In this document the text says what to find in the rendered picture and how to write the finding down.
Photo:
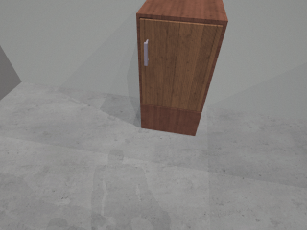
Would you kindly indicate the cupboard door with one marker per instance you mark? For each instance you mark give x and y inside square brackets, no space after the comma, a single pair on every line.
[181,56]

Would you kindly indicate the handle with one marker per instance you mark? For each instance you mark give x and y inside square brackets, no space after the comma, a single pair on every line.
[146,53]

